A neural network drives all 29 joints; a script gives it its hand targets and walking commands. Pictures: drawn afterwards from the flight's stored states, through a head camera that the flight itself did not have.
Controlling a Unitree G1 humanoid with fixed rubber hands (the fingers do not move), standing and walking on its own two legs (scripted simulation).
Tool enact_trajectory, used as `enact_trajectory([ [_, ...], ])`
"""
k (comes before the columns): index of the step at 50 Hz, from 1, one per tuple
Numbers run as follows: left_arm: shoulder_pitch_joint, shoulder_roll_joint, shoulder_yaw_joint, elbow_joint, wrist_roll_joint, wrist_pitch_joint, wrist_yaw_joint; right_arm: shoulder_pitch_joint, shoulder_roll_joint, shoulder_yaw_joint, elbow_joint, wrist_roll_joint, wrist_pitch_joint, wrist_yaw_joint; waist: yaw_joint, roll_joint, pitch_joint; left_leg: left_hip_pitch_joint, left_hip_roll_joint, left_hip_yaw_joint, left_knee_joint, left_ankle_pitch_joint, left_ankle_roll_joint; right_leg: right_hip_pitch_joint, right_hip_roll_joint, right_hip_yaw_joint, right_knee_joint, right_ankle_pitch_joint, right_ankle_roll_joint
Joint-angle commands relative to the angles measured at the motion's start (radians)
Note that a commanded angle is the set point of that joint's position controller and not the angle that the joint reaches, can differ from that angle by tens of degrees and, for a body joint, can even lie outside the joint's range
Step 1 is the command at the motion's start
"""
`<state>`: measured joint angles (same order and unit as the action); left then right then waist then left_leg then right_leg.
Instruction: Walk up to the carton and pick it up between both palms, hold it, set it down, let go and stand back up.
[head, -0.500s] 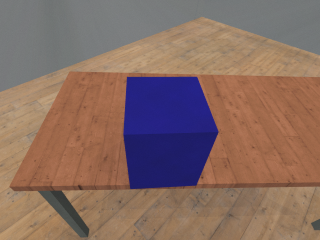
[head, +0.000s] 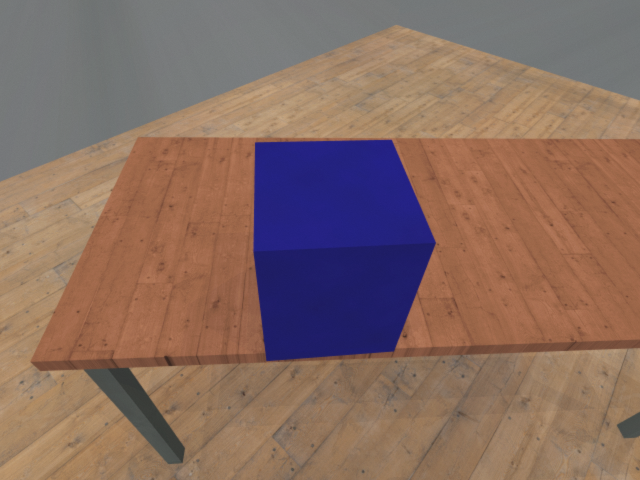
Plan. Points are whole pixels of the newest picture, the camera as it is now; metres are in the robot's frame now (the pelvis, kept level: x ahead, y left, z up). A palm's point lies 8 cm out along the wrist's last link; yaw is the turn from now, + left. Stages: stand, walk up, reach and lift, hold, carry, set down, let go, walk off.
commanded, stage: stand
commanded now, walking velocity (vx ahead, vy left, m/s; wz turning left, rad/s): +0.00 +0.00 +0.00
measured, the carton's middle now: (328, 252) +0.42 +0.01 +0.05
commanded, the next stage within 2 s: none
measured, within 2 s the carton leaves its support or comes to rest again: neither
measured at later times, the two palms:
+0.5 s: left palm out of the picture +0.04 +0.27 -0.11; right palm out of the picture +0.06 -0.31 -0.11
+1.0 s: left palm out of the picture +0.09 +0.26 -0.11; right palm out of the picture +0.09 -0.32 -0.11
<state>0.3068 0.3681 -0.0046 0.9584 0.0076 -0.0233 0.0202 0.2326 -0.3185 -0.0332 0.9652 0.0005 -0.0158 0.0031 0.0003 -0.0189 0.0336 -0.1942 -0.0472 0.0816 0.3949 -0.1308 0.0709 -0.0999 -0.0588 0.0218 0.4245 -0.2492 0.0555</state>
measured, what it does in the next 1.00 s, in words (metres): stands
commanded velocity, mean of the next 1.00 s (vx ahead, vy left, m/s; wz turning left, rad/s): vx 0.00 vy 0.00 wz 0.00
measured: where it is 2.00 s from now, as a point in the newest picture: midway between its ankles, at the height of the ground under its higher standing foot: outside the picture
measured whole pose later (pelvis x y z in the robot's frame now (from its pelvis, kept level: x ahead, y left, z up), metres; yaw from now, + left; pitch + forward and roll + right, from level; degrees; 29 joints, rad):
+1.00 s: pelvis +0.03 -0.03 +0.00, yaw +0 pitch -3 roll +0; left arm 0.22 0.34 0.00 1.01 -0.01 -0.03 0.02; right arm 0.20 -0.33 -0.02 1.01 0.01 -0.02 -0.01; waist -0.01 0.00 0.04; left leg -0.17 -0.01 0.06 0.39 -0.16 0.03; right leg -0.05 -0.01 0.00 0.37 -0.26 0.02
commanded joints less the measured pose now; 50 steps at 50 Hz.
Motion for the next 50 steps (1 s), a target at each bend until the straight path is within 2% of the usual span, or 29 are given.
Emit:
enact_trajectory([
  [1,0.024,0.161,0.033,-0.05,0.001,-0.013,0.004,-0.021,-0.221,-0.045,-0.068,0.003,-0.012,-0.008,-0.008,0.052,0.069,-0.051,0.186,-0.244,-0.191,-0.321,-0.051,-0.093,-0.044,0.058,-0.079,-0.058,-0.067],
  [2,0.031,0.165,0.036,-0.05,0.001,-0.014,0.004,-0.009,-0.217,-0.04,-0.066,0.004,-0.013,-0.006,-0.004,0.045,0.071,-0.062,0.197,-0.26,-0.198,-0.345,-0.044,-0.094,-0.048,0.054,-0.078,-0.074,-0.068],
  [3,0.02,0.178,0.037,-0.049,-0.004,-0.015,0.005,-0.021,-0.228,-0.045,-0.067,0.008,-0.014,-0.005,-0.006,0.038,0.071,-0.052,0.191,-0.254,-0.192,-0.321,-0.043,-0.103,-0.045,0.058,-0.08,-0.041,-0.071],
  [4,0.025,0.185,0.039,-0.047,0.005,-0.014,0.004,-0.017,-0.226,-0.045,-0.068,0.001,-0.015,-0.005,-0.01,0.045,0.063,-0.048,0.191,-0.248,-0.183,-0.342,-0.049,-0.098,-0.04,0.043,-0.083,-0.069,-0.066],
  [5,0.023,0.178,0.039,-0.045,0.001,-0.014,0.006,-0.024,-0.236,-0.041,-0.067,0.003,-0.013,-0.004,-0.001,0.062,0.087,-0.074,0.188,-0.253,-0.179,-0.327,-0.041,-0.101,-0.055,0.071,-0.094,-0.067,-0.072],
  [8,0.04,0.189,0.042,-0.044,0.001,-0.013,0.006,0.001,-0.233,-0.041,-0.062,0.0,-0.009,0.0,-0.017,0.027,0.081,-0.052,0.189,-0.252,-0.18,-0.365,-0.042,-0.134,-0.039,0.058,-0.089,-0.112,-0.07],
  [10,0.027,0.17,0.035,-0.051,0.001,-0.012,0.004,-0.027,-0.235,-0.043,-0.072,-0.001,-0.007,-0.004,0.001,0.045,0.092,-0.078,0.181,-0.246,-0.171,-0.335,-0.037,-0.118,-0.053,0.067,-0.104,-0.101,-0.074],
  [11,0.044,0.17,0.038,-0.048,-0.002,-0.014,0.004,0.003,-0.242,-0.041,-0.063,0.002,-0.009,-0.002,-0.01,0.02,0.06,-0.051,0.191,-0.247,-0.157,-0.327,-0.031,-0.124,-0.063,0.093,-0.12,-0.12,-0.078],
  [12,0.018,0.175,0.035,-0.053,-0.001,-0.018,0.006,-0.022,-0.222,-0.04,-0.069,-0.002,-0.01,-0.002,-0.001,0.004,0.088,-0.06,0.179,-0.242,-0.151,-0.275,-0.034,-0.138,-0.064,0.075,-0.115,-0.104,-0.078],
  [13,0.013,0.177,0.038,-0.053,0.0,-0.02,0.004,-0.021,-0.23,-0.042,-0.072,0.003,-0.012,0.0,-0.012,-0.014,0.038,-0.025,0.184,-0.238,-0.136,-0.263,-0.03,-0.135,-0.062,0.081,-0.122,-0.113,-0.081],
  [15,0.006,0.174,0.041,-0.058,-0.004,-0.026,0.003,-0.018,-0.224,-0.038,-0.068,0.002,-0.013,0.0,-0.003,0.022,0.065,-0.02,0.172,-0.214,-0.121,-0.23,-0.032,-0.144,-0.071,0.097,-0.129,-0.103,-0.085],
  [16,-0.006,0.168,0.035,-0.059,-0.001,-0.024,0.0,-0.019,-0.232,-0.041,-0.062,0.001,-0.014,-0.004,-0.013,0.004,0.048,-0.009,0.173,-0.22,-0.123,-0.215,-0.035,-0.147,-0.065,0.084,-0.121,-0.095,-0.08],
  [17,0.002,0.182,0.042,-0.052,-0.002,-0.023,0.0,-0.013,-0.24,-0.04,-0.063,0.003,-0.018,0.0,-0.014,0.022,0.045,-0.018,0.18,-0.229,-0.135,-0.238,-0.034,-0.136,-0.063,0.085,-0.125,-0.096,-0.08],
  [18,0.0,0.167,0.037,-0.054,-0.004,-0.023,-0.002,-0.021,-0.229,-0.037,-0.064,0.005,-0.015,-0.004,-0.005,0.025,0.073,-0.039,0.183,-0.226,-0.141,-0.251,-0.033,-0.138,-0.062,0.079,-0.118,-0.091,-0.077],
  [19,0.013,0.172,0.037,-0.051,-0.007,-0.019,-0.002,-0.005,-0.233,-0.037,-0.055,0.011,-0.015,-0.004,-0.008,0.002,0.09,-0.034,0.185,-0.238,-0.136,-0.241,-0.034,-0.158,-0.062,0.086,-0.126,-0.098,-0.081],
  [21,0.014,0.19,0.05,-0.05,-0.011,-0.021,0.001,-0.017,-0.231,-0.035,-0.058,0.0,-0.012,-0.004,0.001,0.022,0.08,-0.032,0.179,-0.226,-0.131,-0.237,-0.031,-0.145,-0.066,0.091,-0.129,-0.103,-0.085],
  [22,-0.013,0.175,0.043,-0.056,-0.007,-0.021,-0.001,-0.01,-0.215,-0.032,-0.055,0.007,-0.014,-0.005,-0.017,0.029,0.045,-0.007,0.185,-0.224,-0.123,-0.211,-0.031,-0.151,-0.074,0.098,-0.135,-0.109,-0.086],
  [25,-0.005,0.158,0.038,-0.048,-0.004,-0.021,-0.004,-0.028,-0.223,-0.029,-0.058,0.008,-0.018,-0.004,-0.001,0.012,0.049,-0.005,0.184,-0.222,-0.112,-0.197,-0.035,-0.14,-0.064,0.086,-0.124,-0.089,-0.084],
  [26,-0.036,0.162,0.04,-0.055,-0.004,-0.021,0.0,-0.012,-0.216,-0.027,-0.052,0.007,-0.014,-0.005,-0.012,0.001,0.069,-0.024,0.189,-0.231,-0.12,-0.193,-0.034,-0.137,-0.065,0.085,-0.133,-0.077,-0.079],
  [29,-0.019,0.171,0.042,-0.041,-0.009,-0.022,-0.002,-0.011,-0.22,-0.028,-0.051,0.011,-0.017,-0.008,-0.013,0.019,0.058,-0.003,0.189,-0.221,-0.122,-0.151,-0.036,-0.128,-0.066,0.091,-0.127,-0.046,-0.081],
  [30,-0.013,0.183,0.048,-0.044,-0.012,-0.023,0.001,-0.019,-0.228,-0.026,-0.045,0.012,-0.016,-0.005,0.002,0.016,0.051,0.003,0.191,-0.225,-0.112,-0.14,-0.034,-0.119,-0.068,0.09,-0.132,-0.037,-0.082],
  [32,-0.037,0.175,0.043,-0.038,-0.01,-0.016,-0.002,-0.008,-0.22,-0.026,-0.041,0.009,-0.016,-0.012,-0.012,0.0,0.04,0.031,0.179,-0.21,-0.103,-0.122,-0.038,-0.125,-0.07,0.094,-0.135,-0.049,-0.081],
  [33,-0.032,0.169,0.044,-0.038,-0.006,-0.018,-0.003,-0.02,-0.24,-0.03,-0.04,0.005,-0.014,-0.01,-0.008,0.049,0.055,0.018,0.179,-0.205,-0.106,-0.143,-0.04,-0.125,-0.062,0.086,-0.139,-0.043,-0.079],
  [36,-0.044,0.177,0.049,-0.031,-0.009,-0.017,0.0,-0.031,-0.232,-0.03,-0.04,0.004,-0.015,-0.014,0.0,-0.001,0.037,0.024,0.18,-0.198,-0.104,-0.09,-0.039,-0.097,-0.063,0.081,-0.138,-0.009,-0.078],
  [39,-0.048,0.179,0.049,-0.022,-0.011,-0.016,0.001,-0.044,-0.217,-0.024,-0.035,0.004,-0.018,-0.017,0.001,0.038,0.01,0.049,0.181,-0.195,-0.098,-0.03,-0.038,-0.081,-0.07,0.087,-0.137,0.018,-0.076],
  [44,-0.071,0.162,0.038,-0.003,-0.012,-0.017,0.003,-0.018,-0.203,-0.022,-0.014,0.014,-0.028,-0.018,-0.012,-0.008,0.002,0.104,0.192,-0.187,-0.081,0.075,-0.037,-0.075,-0.075,0.077,-0.142,0.078,-0.072],
  [48,-0.087,0.171,0.042,-0.004,-0.019,-0.015,0.006,-0.047,-0.221,-0.024,-0.01,0.006,-0.02,-0.026,-0.006,0.04,0.017,0.079,0.184,-0.182,-0.08,0.095,-0.034,-0.056,-0.078,0.084,-0.152,0.091,-0.069],
  [49,-0.1,0.164,0.041,0.003,-0.013,-0.012,0.006,-0.039,-0.228,-0.024,-0.006,0.004,-0.02,-0.028,-0.01,0.026,0.018,0.092,0.188,-0.183,-0.078,0.098,-0.037,-0.056,-0.072,0.076,-0.157,0.096,-0.071],
  [50,-0.097,0.171,0.044,0.002,-0.019,-0.015,0.007,-0.057,-0.221,-0.024,-0.003,0.005,-0.02,-0.027,0.003,0.016,-0.002,0.082,0.19,-0.18,-0.082,0.124,-0.035,-0.032,-0.081,0.08,-0.15,0.114,-0.069],
])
